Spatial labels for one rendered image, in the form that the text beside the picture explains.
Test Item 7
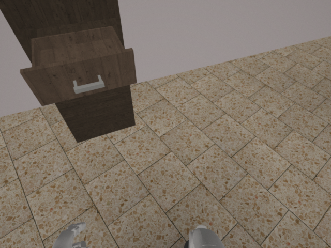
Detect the robot right thigh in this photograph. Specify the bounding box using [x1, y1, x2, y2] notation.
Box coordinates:
[189, 228, 225, 248]

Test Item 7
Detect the cabinet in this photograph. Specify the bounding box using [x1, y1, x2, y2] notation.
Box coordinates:
[0, 0, 136, 143]

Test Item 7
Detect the handle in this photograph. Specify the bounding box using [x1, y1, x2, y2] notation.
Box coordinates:
[73, 75, 105, 94]

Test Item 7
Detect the drawer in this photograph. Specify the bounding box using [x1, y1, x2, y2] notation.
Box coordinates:
[20, 26, 137, 106]

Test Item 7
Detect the right robot shin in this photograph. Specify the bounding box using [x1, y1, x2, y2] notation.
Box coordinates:
[196, 225, 207, 229]

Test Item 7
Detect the robot left hand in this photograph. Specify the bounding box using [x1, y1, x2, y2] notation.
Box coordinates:
[52, 222, 89, 248]

